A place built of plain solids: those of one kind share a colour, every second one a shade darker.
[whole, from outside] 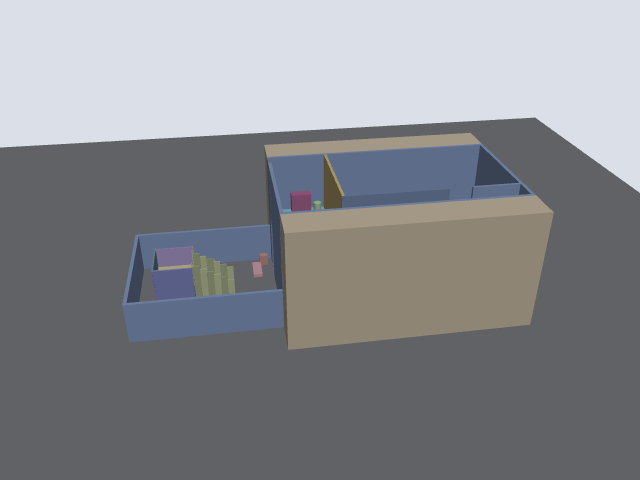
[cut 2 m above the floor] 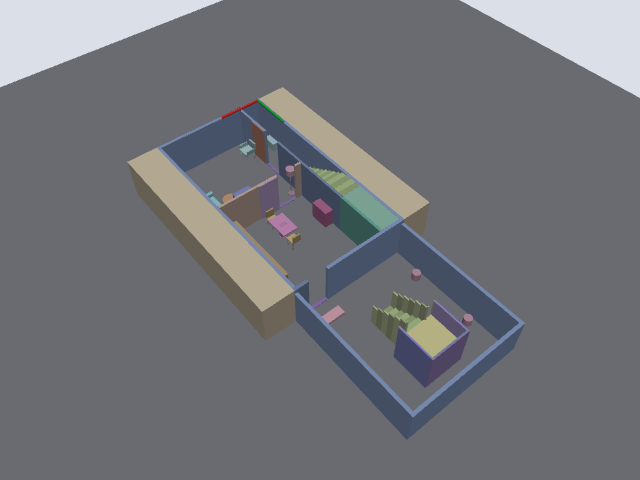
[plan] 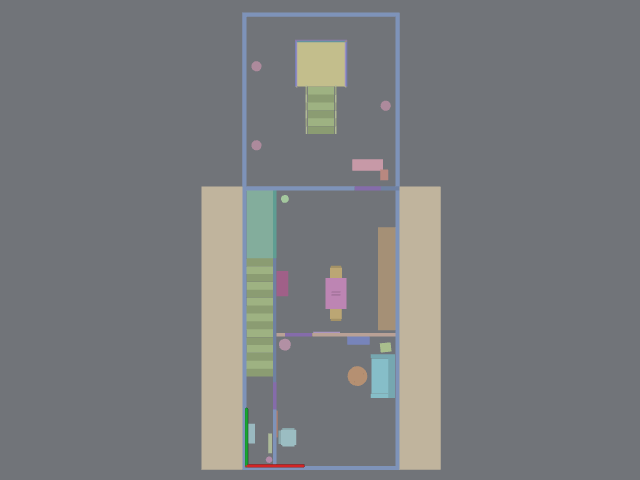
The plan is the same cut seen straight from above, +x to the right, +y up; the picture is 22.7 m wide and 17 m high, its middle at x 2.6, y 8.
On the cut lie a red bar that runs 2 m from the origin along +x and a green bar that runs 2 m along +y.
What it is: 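A terraced town house, two up and two down, 5.3 m between the party walls, 9.8 m deep; a hall 0.94 m wide; a stair of 16 risers of 164 mm on goings of 279 mm, 0.94 m wide, straight between the party wall and the hall's partition, arriving straight on the upper floor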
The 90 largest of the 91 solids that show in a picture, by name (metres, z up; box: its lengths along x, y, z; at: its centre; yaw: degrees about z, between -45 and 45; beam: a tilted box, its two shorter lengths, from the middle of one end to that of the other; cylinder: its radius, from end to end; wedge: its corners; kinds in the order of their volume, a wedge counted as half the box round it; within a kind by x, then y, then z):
{
 "neighbour_1": {"box": [1.46, 10.03, 5.27], "at": [-0.87, 4.88, 2.58]},
 "neighbour_2": {"box": [1.46, 10.03, 5.27], "at": [6.15, 4.88, 2.58]},
 "wall_1": {"box": [0.15, 10.05, 5.27], "at": [-0.07, 4.88, 2.58]},
 "wall_2": {"box": [0.15, 6.3, 1.85], "at": [-0.07, 12.9, 0.88]},
 "wall_3": {"box": [0.12, 2.0, 5.27], "at": [1.0, 1.0, 2.58]},
 "wall_4": {"box": [0.12, 4.39, 5.27], "at": [1.0, 5.16, 2.58]},
 "wall_5": {"box": [3.98, 0.15, 5.27], "at": [1.84, 9.83, 2.58]},
 "wall_6": {"box": [5.58, 0.15, 5.27], "at": [2.64, -0.07, 2.58]},
 "wall_7": {"box": [5.58, 0.15, 1.85], "at": [2.64, 15.98, 0.88]},
 "wall_8": {"box": [0.67, 0.15, 5.27], "at": [5.09, 9.83, 2.58]},
 "wall_9": {"box": [0.15, 10.05, 5.27], "at": [5.35, 4.88, 2.58]},
 "wall_10": {"box": [0.15, 6.3, 1.85], "at": [5.35, 12.9, 0.88]},
 "tread_1": {"box": [0.94, 0.28, 0.21], "at": [0.47, 3.3, 0.06]},
 "tread_2": {"box": [0.94, 0.28, 0.38], "at": [0.47, 3.58, 0.14]},
 "tread_3": {"box": [0.94, 0.28, 0.54], "at": [0.47, 3.86, 0.22]},
 "tread_4": {"box": [0.94, 0.28, 0.7], "at": [0.47, 4.14, 0.3]},
 "tread_5": {"box": [0.94, 0.28, 0.87], "at": [0.47, 4.42, 0.38]},
 "tread_6": {"box": [0.94, 0.28, 1.03], "at": [0.47, 4.7, 0.47]},
 "tread_7": {"box": [0.94, 0.28, 1.19], "at": [0.47, 4.98, 0.55]},
 "tread_8": {"box": [0.94, 0.28, 1.36], "at": [0.47, 5.26, 0.63]},
 "tread_9": {"box": [0.94, 0.28, 1.52], "at": [0.47, 5.54, 0.71]},
 "tread_10": {"box": [0.94, 0.28, 1.69], "at": [0.47, 5.82, 0.79]},
 "tread_11": {"box": [0.94, 0.28, 1.85], "at": [0.47, 6.1, 0.87]},
 "tread_12": {"box": [0.94, 0.28, 2.01], "at": [0.47, 6.38, 0.96]},
 "tread_13": {"box": [0.94, 0.28, 2.18], "at": [0.47, 6.66, 1.04]},
 "tread_14": {"box": [0.94, 0.28, 2.34], "at": [0.47, 6.94, 1.12]},
 "tread_15": {"box": [0.94, 0.28, 2.5], "at": [0.47, 7.21, 1.2]},
 "tread_16": {"box": [0.94, 0.28, 0.21], "at": [2.64, 11.89, 0.06]},
 "tread_17": {"box": [0.94, 0.28, 0.38], "at": [2.64, 12.17, 0.14]},
 "tread_18": {"box": [0.94, 0.28, 0.54], "at": [2.64, 12.45, 0.22]},
 "tread_19": {"box": [0.94, 0.28, 0.7], "at": [2.64, 12.73, 0.3]},
 "tread_20": {"box": [0.94, 0.28, 0.87], "at": [2.64, 13.01, 0.38]},
 "tread_21": {"box": [0.94, 0.28, 1.03], "at": [2.64, 13.29, 0.47]},
 "under_landing_1": {"box": [0.94, 2.4, 2.57], "at": [0.47, 8.55, 1.23]},
 "plat_1": {"box": [1.74, 1.6, 1.19], "at": [2.64, 14.23, 0.55]},
 "bedroom_front_wall_1": {"box": [4.28, 0.12, 2.7], "at": [3.14, 7.29, 3.87]},
 "upper_floor_1": {"box": [5.3, 2.44, 0.1], "at": [2.64, 8.55, 2.57]},
 "kitchen_wall_1": {"box": [0.3, 0.12, 2.57], "at": [1.21, 4.64, 1.23]},
 "kitchen_wall_2": {"box": [2.95, 0.12, 2.57], "at": [3.8, 4.64, 1.23]},
 "sofa_1": {"box": [0.65, 1.24, 0.37], "at": [4.75, 3.18, 0.24]},
 "sofa_2": {"box": [0.86, 0.16, 0.65], "at": [4.83, 2.48, 0.28]},
 "sofa_3": {"box": [0.86, 0.16, 0.65], "at": [4.83, 3.88, 0.28]},
 "sofa_4": {"box": [0.24, 1.56, 0.83], "at": [5.14, 3.18, 0.36]},
 "partition_low_beyond_1": {"box": [0.12, 2.4, 2.57], "at": [1.0, 8.55, 1.23]},
 "dresser_1": {"box": [0.42, 0.9, 0.92], "at": [1.27, 6.45, 0.41]},
 "dresser_2": {"box": [0.42, 0.9, 0.92], "at": [5.07, 8.45, 3.03]},
 "shelf_1": {"box": [0.8, 0.3, 1.95], "at": [3.97, 4.43, 0.93]},
 "guard_ground_1": {"box": [0.06, 1.6, 2.09], "at": [1.74, 14.23, 1.0]},
 "guard_ground_2": {"box": [0.06, 1.6, 2.09], "at": [3.54, 14.23, 1.0]},
 "back_wall_over_door_1": {"box": [0.95, 0.15, 2.74], "at": [4.29, 9.83, 3.85]},
 "piece_1": {"box": [0.06, 0.28, 1.11], "at": [2.12, 11.89, 0.51]},
 "piece_2": {"box": [0.06, 0.28, 1.28], "at": [2.12, 12.17, 0.59]},
 "piece_3": {"box": [0.06, 0.28, 1.44], "at": [2.12, 12.45, 0.67]},
 "piece_4": {"box": [0.06, 0.28, 1.6], "at": [2.12, 12.73, 0.75]},
 "piece_5": {"box": [0.06, 0.28, 1.77], "at": [2.12, 13.01, 0.83]},
 "piece_6": {"box": [0.06, 0.28, 1.93], "at": [2.12, 13.29, 0.92]},
 "piece_7": {"box": [0.06, 0.28, 1.11], "at": [3.16, 11.89, 0.51]},
 "piece_8": {"box": [0.06, 0.28, 1.28], "at": [3.16, 12.17, 0.59]},
 "piece_9": {"box": [0.06, 0.28, 1.44], "at": [3.16, 12.45, 0.67]},
 "piece_10": {"box": [0.06, 0.28, 1.6], "at": [3.16, 12.73, 0.75]},
 "piece_11": {"box": [0.06, 0.28, 1.77], "at": [3.16, 13.01, 0.83]},
 "piece_12": {"box": [0.06, 0.28, 1.93], "at": [3.16, 13.29, 0.92]},
 "guard_far_ground_1": {"box": [1.86, 0.06, 2.09], "at": [2.64, 15.06, 1.0]},
 "guard_whole_1": {"box": [0.06, 1.6, 0.9], "at": [1.77, 14.23, 1.59]},
 "guard_whole_2": {"box": [0.06, 1.6, 0.9], "at": [3.51, 14.23, 1.59]},
 "plant_pot_1": {"cylinder": 0.18, "from": [0.35, 11.35, 0.0], "to": [0.35, 11.35, 0.38]},
 "plant_pot_2": {"cylinder": 0.18, "from": [0.35, 14.15, 0.0], "to": [0.35, 14.15, 0.38]},
 "plant_pot_3": {"cylinder": 0.18, "from": [4.93, 12.75, 0.0], "to": [4.93, 12.75, 0.38]},
 "shoe_rack_1": {"box": [0.3, 0.7, 0.5], "at": [0.15, 1.14, 0.2]},
 "door_leaf_kitchen_1": {"box": [0.95, 0.05, 2.07], "at": [2.84, 4.73, 0.98]},
 "door_leaf_front_room_1": {"box": [0.05, 0.95, 2.07], "at": [1.08, 1.49, 0.98]},
 "guard_far_whole_1": {"box": [1.74, 0.06, 0.9], "at": [2.64, 15.03, 1.59]},
 "kitchen_run_worktop_1": {"box": [0.62, 3.65, 0.04], "at": [4.97, 6.63, 0.88]},
 "yard_step_1": {"box": [1.09, 0.41, 0.2], "at": [4.29, 10.65, 0.05]},
 "meeting_table_1": {"box": [0.75, 1.1, 0.07], "at": [3.17, 6.11, 0.7]},
 "radiator_1": {"box": [0.14, 0.7, 0.6], "at": [0.83, 0.8, 0.42]},
 "bin_recycle_1": {"box": [0.28, 0.38, 0.55], "at": [4.88, 10.3, 0.23]},
 "bin_waste_1": {"cylinder": 0.14, "from": [1.36, 9.45, 0.0], "to": [1.36, 9.45, 0.31]},
 "bin_waste_2": {"cylinder": 0.17, "from": [4.93, 7.7, 2.62], "to": [4.93, 7.7, 3.03]},
 "box_cardboard_1": {"box": [0.39, 0.33, 0.41], "at": [4.93, 4.19, 0.15], "yaw": 5.5},
 "armchair_shell_1": {"box": [0.09, 0.48, 0.35], "at": [1.17, 1.01, 0.62]},
 "armchair_shell_2": {"box": [0.54, 0.55, 0.1], "at": [1.49, 1.01, 0.4]},
 "floor_lamp_1": {"cylinder": 0.21, "from": [1.36, 4.29, 1.25], "to": [1.36, 4.29, 1.55]},
 "side_chair_1": {"box": [0.38, 0.08, 0.38], "at": [3.17, 5.17, 0.65]},
 "side_chair_2": {"box": [0.42, 0.42, 0.04], "at": [3.17, 5.41, 0.43]},
 "side_chair_3": {"box": [0.38, 0.08, 0.38], "at": [3.17, 7.05, 0.65]},
 "threshold_1": {"box": [0.13, 0.96, 0.07], "at": [1.0, 2.48, -0.01]},
 "threshold_2": {"box": [0.96, 0.13, 0.07], "at": [1.84, 4.64, -0.01]},
 "threshold_3": {"box": [0.93, 0.16, 0.08], "at": [4.29, 9.83, -0.01]},
 "coffee_table_1": {"cylinder": 0.35, "from": [3.93, 3.18, 0.33], "to": [3.93, 3.18, 0.4]}
}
